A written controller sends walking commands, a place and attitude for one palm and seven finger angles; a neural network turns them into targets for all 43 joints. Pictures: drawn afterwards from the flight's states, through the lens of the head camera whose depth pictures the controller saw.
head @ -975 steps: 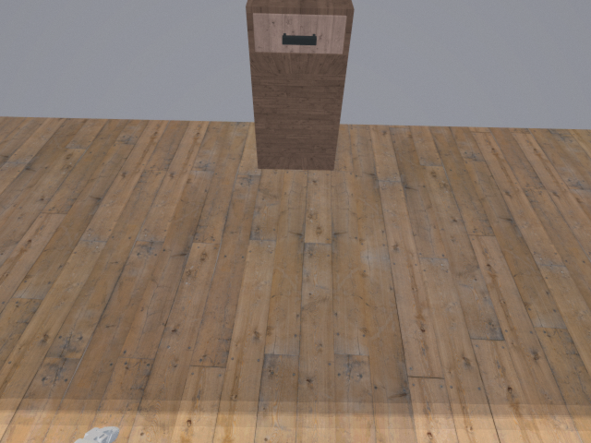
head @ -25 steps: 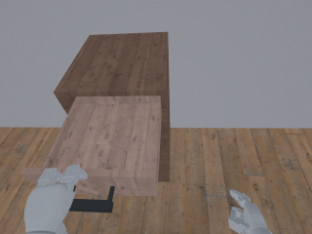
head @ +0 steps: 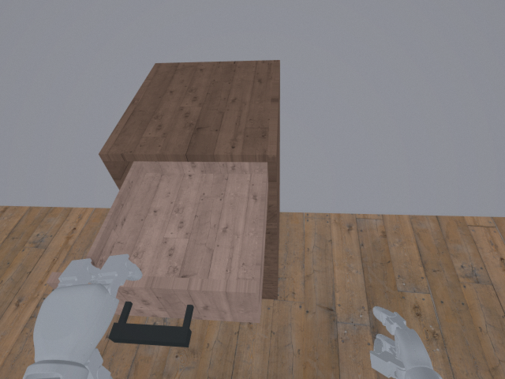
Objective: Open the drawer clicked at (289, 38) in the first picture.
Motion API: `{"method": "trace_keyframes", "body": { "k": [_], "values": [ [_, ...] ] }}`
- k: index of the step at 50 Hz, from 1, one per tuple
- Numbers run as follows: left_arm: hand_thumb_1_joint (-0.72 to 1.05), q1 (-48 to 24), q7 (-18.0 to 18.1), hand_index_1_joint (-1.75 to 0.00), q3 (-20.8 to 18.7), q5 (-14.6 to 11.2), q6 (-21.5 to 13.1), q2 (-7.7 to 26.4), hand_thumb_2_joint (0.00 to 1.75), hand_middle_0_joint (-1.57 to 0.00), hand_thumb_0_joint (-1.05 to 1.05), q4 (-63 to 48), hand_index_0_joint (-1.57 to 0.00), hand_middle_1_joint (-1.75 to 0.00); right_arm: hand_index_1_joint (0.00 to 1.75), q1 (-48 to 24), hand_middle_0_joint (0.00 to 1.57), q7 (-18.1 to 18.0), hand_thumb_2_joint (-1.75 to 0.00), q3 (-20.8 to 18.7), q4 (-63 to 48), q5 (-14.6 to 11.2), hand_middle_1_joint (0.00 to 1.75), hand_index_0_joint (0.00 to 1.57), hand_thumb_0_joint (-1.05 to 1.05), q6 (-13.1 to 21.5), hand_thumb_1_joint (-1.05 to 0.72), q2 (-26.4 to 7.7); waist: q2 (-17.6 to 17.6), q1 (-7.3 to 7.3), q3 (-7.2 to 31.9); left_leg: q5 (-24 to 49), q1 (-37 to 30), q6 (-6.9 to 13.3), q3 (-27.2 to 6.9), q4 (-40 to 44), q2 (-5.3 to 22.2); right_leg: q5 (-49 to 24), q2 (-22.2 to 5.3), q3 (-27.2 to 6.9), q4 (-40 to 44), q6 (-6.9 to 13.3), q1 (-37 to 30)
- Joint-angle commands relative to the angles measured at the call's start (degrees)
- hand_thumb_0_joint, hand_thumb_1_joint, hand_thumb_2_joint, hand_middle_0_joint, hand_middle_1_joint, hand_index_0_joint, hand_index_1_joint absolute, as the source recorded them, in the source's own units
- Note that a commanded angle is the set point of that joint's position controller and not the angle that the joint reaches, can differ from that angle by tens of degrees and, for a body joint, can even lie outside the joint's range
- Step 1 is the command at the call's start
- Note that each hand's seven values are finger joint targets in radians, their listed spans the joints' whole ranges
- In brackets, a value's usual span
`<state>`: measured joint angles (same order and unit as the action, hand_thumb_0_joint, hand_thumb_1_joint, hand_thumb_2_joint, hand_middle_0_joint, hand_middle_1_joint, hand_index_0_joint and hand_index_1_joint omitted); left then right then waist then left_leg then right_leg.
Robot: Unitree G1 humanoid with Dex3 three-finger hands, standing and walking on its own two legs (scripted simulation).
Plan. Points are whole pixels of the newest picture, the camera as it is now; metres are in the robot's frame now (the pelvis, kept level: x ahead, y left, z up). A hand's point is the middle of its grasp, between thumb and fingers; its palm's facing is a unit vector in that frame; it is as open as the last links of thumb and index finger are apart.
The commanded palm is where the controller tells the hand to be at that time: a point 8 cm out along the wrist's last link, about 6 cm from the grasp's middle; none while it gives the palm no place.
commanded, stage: lift the hand off the handle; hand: left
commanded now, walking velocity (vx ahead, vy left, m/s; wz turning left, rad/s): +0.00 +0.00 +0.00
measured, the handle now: (154, 321) +0.21 +0.22 -0.06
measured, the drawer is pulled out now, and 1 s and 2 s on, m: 0.30 0.30 0.30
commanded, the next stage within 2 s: draw the hand back to the body in 0.38 s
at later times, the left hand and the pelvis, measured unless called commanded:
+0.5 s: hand (105, 316) +0.17 +0.23 +0.08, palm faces +0.05 -0.16 -0.99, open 13.8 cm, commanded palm +0.15 +0.23 +0.14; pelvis +0.00 +0.01 +0.01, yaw +0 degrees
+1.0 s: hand (80, 306) +0.17 +0.25 +0.10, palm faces +0.04 -0.10 -0.99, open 13.8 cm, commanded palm +0.15 +0.25 +0.16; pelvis +0.01 +0.00 +0.01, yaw +0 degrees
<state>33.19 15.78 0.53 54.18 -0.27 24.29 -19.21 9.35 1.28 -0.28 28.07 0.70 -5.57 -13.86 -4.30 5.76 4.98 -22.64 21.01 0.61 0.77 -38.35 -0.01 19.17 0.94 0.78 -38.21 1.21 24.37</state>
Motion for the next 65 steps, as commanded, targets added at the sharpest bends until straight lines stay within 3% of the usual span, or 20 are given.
{"method": "trace_keyframes", "body": {
  "k": [1,5,9,11,17,23,27,35,41,49,50,52,54,55,56,57,58,60,62,65],
  "values": [
    [-0.50,-2.5,1.7,-1.20,-6.8,-0.6,-0.1,8.1,0.30,-0.30,0.00,-13.5,-0.30,-1.20,0.30,-7.5,0.20,-0.3,-0.90,-1.7,-10.1,0.1,0.30,0.20,0.00,3.0,-0.90,-4.8,1.8,-0.04,7.2,16.9,-4.1,1.5,-0.8,4.6,-0.2,-13.2,-1.3,-0.8,6.7,1.2,-4.9],
    [-0.50,-1.5,0.6,-1.20,-4.8,-1.2,0.4,6.3,0.30,-0.30,0.00,-16.2,-0.30,-1.20,0.30,-8.2,0.20,0.1,-0.90,-1.8,-10.8,-0.2,0.30,0.20,0.00,3.1,-0.90,-5.0,2.0,-0.14,6.5,18.8,-5.0,1.2,-1.2,5.1,0.4,-14.5,-1.2,-1.3,7.1,1.3,-5.4],
    [-0.50,0.3,0.3,-1.20,-5.7,-0.5,1.0,7.7,0.30,-0.30,0.00,-17.2,-0.30,-1.20,0.30,-7.6,0.20,0.3,-0.90,-1.4,-11.2,-0.3,0.30,0.20,0.00,2.8,-0.90,-5.0,3.1,0.71,6.0,20.4,-4.9,1.0,-0.9,5.8,0.8,-15.6,-1.3,-0.6,7.1,1.1,-6.7],
    [-0.50,0.9,0.2,-1.20,-6.2,0.4,1.5,8.1,0.30,-0.30,0.00,-18.2,-0.30,-1.20,0.30,-7.2,0.20,0.7,-0.90,-1.0,-11.3,-0.2,0.30,0.20,0.00,2.7,-0.90,-4.8,1.3,1.08,7.0,22.1,-5.6,0.8,-1.0,5.9,0.9,-15.5,-1.1,-0.3,6.9,1.4,-6.9],
    [-0.50,-1.8,-1.4,-1.20,-3.6,-0.3,2.8,6.0,0.30,-0.30,0.00,-18.1,-0.30,-1.20,0.30,-8.0,0.20,1.1,-0.90,-1.2,-11.3,-0.8,0.30,0.20,0.00,2.3,-0.90,-4.6,2.7,0.30,3.1,19.3,-5.4,0.8,-1.5,7.4,1.5,-11.5,-0.6,0.4,7.8,1.3,-5.6],
    [-0.50,-4.4,-2.6,-1.20,-2.1,0.7,2.9,5.6,0.30,-0.30,0.00,-17.7,-0.30,-1.20,0.30,-7.5,0.20,1.0,-0.90,-0.8,-11.6,-0.4,0.30,0.20,0.00,2.2,-0.90,-4.4,3.0,0.64,4.2,18.7,-6.0,1.3,-1.2,7.6,0.9,-11.6,-0.7,0.5,8.4,1.4,-6.8],
    [-0.50,-4.4,-2.0,-1.20,-6.1,0.2,2.4,9.2,0.30,-0.30,0.00,-18.7,-0.30,-1.20,0.30,-8.2,0.20,0.5,-0.90,-0.6,-11.4,-0.7,0.30,0.20,0.00,2.4,-0.90,-4.5,1.4,1.05,5.1,20.4,-6.8,1.0,-1.3,7.7,1.1,-14.2,-0.9,-0.8,8.8,1.6,-8.9],
    [-0.50,-2.2,-3.5,-1.20,-7.5,-2.2,3.1,9.0,0.30,-0.30,0.00,-18.2,-0.30,-1.20,0.30,-9.3,0.20,0.2,-0.90,-0.5,-11.2,-1.1,0.30,0.20,0.00,2.3,-0.90,-4.9,1.6,0.55,2.4,20.0,-7.2,1.0,-1.5,8.8,0.9,-14.5,-1.1,-1.3,10.8,1.3,-9.3],
    [-0.50,-4.1,-5.0,-1.20,-9.4,-2.5,2.2,11.7,0.30,-0.30,0.00,-18.7,-0.30,-1.20,0.30,-7.7,0.20,-0.6,-0.90,-0.4,-10.8,-0.7,0.30,0.20,0.00,2.2,-0.90,-5.4,2.3,0.70,4.8,20.2,-8.9,1.5,-0.8,9.0,0.5,-15.2,-1.6,-0.4,11.9,0.9,-10.9],
    [-0.50,-2.6,-5.4,-1.20,-12.8,-4.6,0.6,13.7,0.30,-0.30,0.00,-18.7,-0.30,-1.20,0.30,-8.3,0.20,-1.5,-0.90,-0.8,-10.9,-0.9,0.30,0.20,0.00,1.9,-0.90,-5.8,2.8,0.81,2.7,20.4,-9.5,1.4,-0.8,9.3,0.4,-16.9,-2.0,-0.9,13.1,0.5,-11.1],
    [-0.50,-2.7,-5.4,-1.20,-13.1,-5.1,0.9,13.4,0.30,-0.30,0.00,-18.9,-0.30,-1.20,0.30,-9.4,0.20,-1.4,-0.90,-0.7,-10.8,-1.1,0.30,0.20,0.00,2.3,-0.90,-5.8,0.8,0.64,2.2,20.1,-9.8,1.2,-1.3,9.4,0.4,-16.5,-1.7,-1.8,13.5,0.9,-11.0],
    [-0.50,-1.7,-5.7,-1.20,-14.0,-5.5,0.5,14.4,0.30,-0.30,0.00,-18.2,-0.30,-1.20,0.30,-8.3,0.20,-1.7,-0.90,-0.9,-10.4,-1.0,0.30,0.20,0.00,2.1,-0.90,-5.9,2.4,0.89,3.0,20.8,-9.6,1.3,-1.0,9.6,0.4,-16.9,-1.9,-0.7,13.2,0.6,-11.9],
    [-0.50,-2.3,-5.9,-1.20,-14.2,-5.5,0.4,15.1,0.30,-0.30,0.00,-19.7,-0.30,-1.20,0.30,-8.1,0.20,-1.7,-0.90,-0.8,-10.9,-1.0,0.30,0.20,0.00,2.0,-0.90,-6.1,0.9,1.00,3.8,21.7,-10.4,1.3,-1.1,9.7,0.5,-17.2,-2.1,-0.4,13.2,0.5,-11.9],
    [-0.47,-7.0,-7.5,-1.18,-11.3,-47.1,-2.6,-4.8,0.32,-0.30,0.00,-19.7,-0.30,-1.18,0.30,-4.8,0.20,-3.2,-0.90,-0.2,-11.5,-2.7,0.30,0.20,0.00,7.3,-0.90,-1.6,3.3,-5.05,0.6,20.2,-16.7,2.5,-2.8,10.7,1.7,-15.2,-1.2,2.0,12.9,0.6,-14.4],
    [-0.43,1.4,-7.2,-1.15,-13.7,-48.4,-3.3,-1.3,0.33,-0.29,0.00,-8.6,-0.29,-1.15,0.30,-3.6,0.20,-4.3,-0.90,0.0,-8.3,-2.3,0.30,0.20,0.00,9.8,-0.90,-2.6,7.3,-3.92,-0.9,20.7,-16.1,2.3,-2.6,11.8,2.4,-13.7,-0.8,2.9,12.6,0.3,-14.3],
    [-0.40,0.6,-7.6,-1.13,-14.6,-52.8,-4.5,-0.4,0.34,-0.29,0.00,-15.9,-0.29,-1.13,0.30,-4.8,0.20,-5.5,-0.90,0.0,-8.6,-2.1,0.30,0.20,0.00,10.2,-0.90,-2.7,8.7,-3.17,0.2,22.7,-15.4,1.7,-3.3,13.5,2.4,-15.3,-1.6,3.5,13.4,-0.1,-17.1],
    [-0.36,-5.0,-7.1,-1.11,-16.7,-53.3,-6.2,3.3,0.36,-0.29,0.00,-21.3,-0.29,-1.11,0.30,-5.0,0.20,-6.2,-0.90,0.2,-8.4,-1.8,0.30,0.20,0.00,11.7,-0.90,-3.3,6.5,-3.08,3.2,23.8,-16.3,1.7,-2.7,13.8,1.8,-17.0,-2.1,3.0,14.0,-0.1,-18.8],
    [-0.29,-6.9,-6.3,-1.07,-18.4,-53.9,-7.0,4.8,0.39,-0.29,0.00,-23.1,-0.29,-1.07,0.30,-5.4,0.20,-7.0,-0.90,0.8,-6.2,-1.0,0.30,0.20,0.00,14.2,-0.90,-3.0,-1.4,-2.52,1.7,25.0,-16.6,1.1,-2.3,14.4,1.2,-17.7,-2.7,2.5,15.2,0.2,-19.0],
    [-0.22,-5.2,-6.6,-1.02,-15.8,-54.7,-7.2,1.3,0.42,-0.28,0.00,-21.4,-0.28,-1.02,0.30,-4.7,0.20,-6.7,-0.90,1.1,-5.1,-0.8,0.30,0.20,0.00,15.7,-0.90,-2.4,-1.3,-2.79,-1.4,27.3,-15.5,0.4,-2.9,15.6,1.5,-18.6,-2.8,3.4,15.5,0.5,-19.0],
    [-0.12,-6.3,-7.2,-0.95,-17.6,-55.0,-7.7,2.3,0.47,-0.27,0.00,-22.4,-0.27,-0.95,0.30,-6.0,0.20,-6.1,-0.90,0.8,-4.0,-0.6,0.30,0.20,0.00,16.9,-0.90,-2.7,-1.9,-2.29,-2.8,27.8,-15.2,0.1,-2.8,16.4,1.3,-19.4,-2.6,3.3,16.9,0.8,-19.7]
  ]
}}
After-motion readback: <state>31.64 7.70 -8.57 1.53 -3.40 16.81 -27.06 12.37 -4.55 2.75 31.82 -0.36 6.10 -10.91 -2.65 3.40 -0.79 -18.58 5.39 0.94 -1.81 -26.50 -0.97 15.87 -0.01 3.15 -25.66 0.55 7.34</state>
